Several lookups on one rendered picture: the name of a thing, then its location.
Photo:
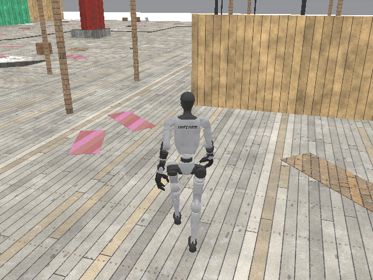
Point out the left robot hand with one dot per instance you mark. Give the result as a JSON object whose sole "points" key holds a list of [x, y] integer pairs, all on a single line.
{"points": [[158, 180]]}

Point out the left robot forearm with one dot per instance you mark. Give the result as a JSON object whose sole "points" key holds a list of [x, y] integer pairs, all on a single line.
{"points": [[162, 160]]}

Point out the right robot hand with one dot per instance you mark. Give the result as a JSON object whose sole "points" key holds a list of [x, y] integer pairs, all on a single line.
{"points": [[205, 159]]}

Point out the robot right upper arm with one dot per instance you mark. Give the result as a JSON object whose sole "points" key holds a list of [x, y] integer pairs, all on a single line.
{"points": [[207, 132]]}

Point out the robot right thigh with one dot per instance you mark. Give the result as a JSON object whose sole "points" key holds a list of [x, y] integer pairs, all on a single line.
{"points": [[198, 183]]}

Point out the right robot forearm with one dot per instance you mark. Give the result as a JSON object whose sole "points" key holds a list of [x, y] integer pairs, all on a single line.
{"points": [[209, 152]]}

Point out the robot left upper arm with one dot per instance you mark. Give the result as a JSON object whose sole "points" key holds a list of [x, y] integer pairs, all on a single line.
{"points": [[169, 122]]}

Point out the robot thigh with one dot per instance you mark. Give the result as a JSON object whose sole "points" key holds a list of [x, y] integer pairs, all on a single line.
{"points": [[172, 172], [198, 183]]}

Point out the robot left thigh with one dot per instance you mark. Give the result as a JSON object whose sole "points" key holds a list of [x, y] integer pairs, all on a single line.
{"points": [[172, 172]]}

